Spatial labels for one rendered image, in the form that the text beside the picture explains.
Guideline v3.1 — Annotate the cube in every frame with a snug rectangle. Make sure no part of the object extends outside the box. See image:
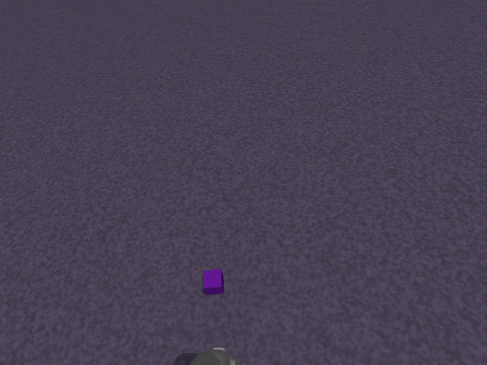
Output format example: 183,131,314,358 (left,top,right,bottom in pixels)
203,269,224,295

